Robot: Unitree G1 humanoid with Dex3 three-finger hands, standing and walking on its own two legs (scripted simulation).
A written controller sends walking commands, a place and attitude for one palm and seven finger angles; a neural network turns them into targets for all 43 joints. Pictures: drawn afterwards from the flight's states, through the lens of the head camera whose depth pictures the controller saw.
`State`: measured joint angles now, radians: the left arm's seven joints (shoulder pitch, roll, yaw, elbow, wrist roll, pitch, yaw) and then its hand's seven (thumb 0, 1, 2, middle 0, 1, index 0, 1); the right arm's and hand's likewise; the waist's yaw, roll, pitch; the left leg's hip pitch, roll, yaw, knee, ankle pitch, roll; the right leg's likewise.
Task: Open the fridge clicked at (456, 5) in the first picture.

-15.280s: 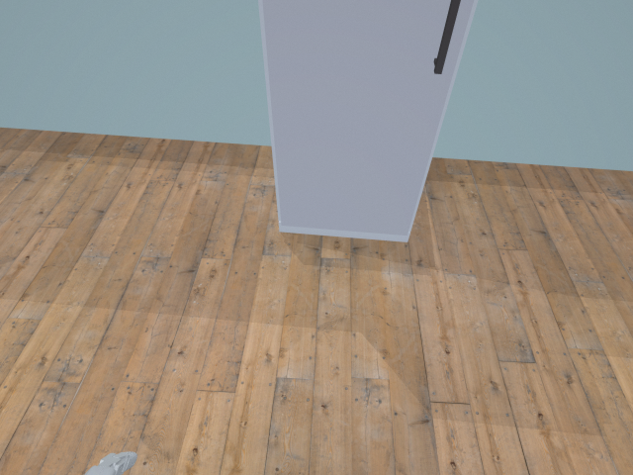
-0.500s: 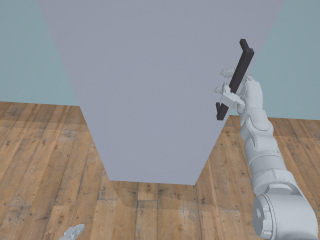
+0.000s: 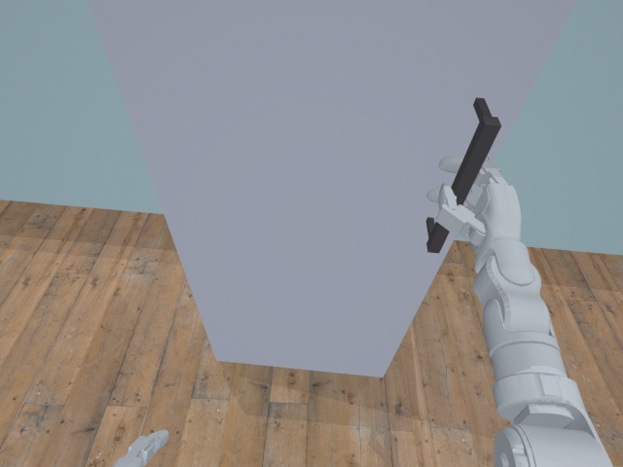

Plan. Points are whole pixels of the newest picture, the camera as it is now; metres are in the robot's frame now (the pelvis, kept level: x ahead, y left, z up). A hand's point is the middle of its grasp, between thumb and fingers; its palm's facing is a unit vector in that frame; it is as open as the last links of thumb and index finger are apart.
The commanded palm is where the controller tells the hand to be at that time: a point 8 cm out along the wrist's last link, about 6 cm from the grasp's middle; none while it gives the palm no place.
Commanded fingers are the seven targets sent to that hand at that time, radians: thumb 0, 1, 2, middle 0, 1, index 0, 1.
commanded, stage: grip the handle and tug to test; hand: right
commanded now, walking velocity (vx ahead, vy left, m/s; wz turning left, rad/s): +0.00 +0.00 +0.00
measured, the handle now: (454, 184) +0.47 -0.15 +0.13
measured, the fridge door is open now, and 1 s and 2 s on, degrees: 0 26 55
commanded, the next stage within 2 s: pull the door a little, standing still in 0.08 s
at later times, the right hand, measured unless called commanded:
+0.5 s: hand (446, 239) +0.36 -0.12 +0.14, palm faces -0.03 +1.00 +0.01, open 5.8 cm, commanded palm +0.31 -0.17 +0.14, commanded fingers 0.00 -0.90 -0.90 0.45 1.40 0.45 1.40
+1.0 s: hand (408, 351) +0.22 -0.06 +0.14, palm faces -0.10 +0.98 -0.17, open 6.2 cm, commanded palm +0.19 -0.11 +0.14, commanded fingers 0.00 -0.90 -0.90 0.45 1.40 0.45 1.40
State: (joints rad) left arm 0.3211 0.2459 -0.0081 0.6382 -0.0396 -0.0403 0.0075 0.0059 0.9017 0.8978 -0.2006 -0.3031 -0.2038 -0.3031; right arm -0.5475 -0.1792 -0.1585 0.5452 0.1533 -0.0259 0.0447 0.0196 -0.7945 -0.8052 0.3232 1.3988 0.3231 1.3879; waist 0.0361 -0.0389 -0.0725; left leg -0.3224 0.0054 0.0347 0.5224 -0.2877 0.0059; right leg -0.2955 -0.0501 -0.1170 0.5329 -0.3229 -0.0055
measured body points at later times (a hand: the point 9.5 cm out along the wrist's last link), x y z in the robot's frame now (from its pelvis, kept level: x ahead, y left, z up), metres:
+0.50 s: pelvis +0.00 +0.00 +0.00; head +0.00 +0.02 +0.45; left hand +0.16 +0.23 -0.09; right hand +0.36 -0.17 +0.14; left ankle -0.02 +0.12 -0.73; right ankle -0.04 -0.11 -0.73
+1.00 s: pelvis -0.06 +0.01 +0.00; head -0.05 +0.03 +0.45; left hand +0.12 +0.22 -0.09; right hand +0.22 -0.11 +0.15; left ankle -0.02 +0.12 -0.73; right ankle -0.04 -0.11 -0.73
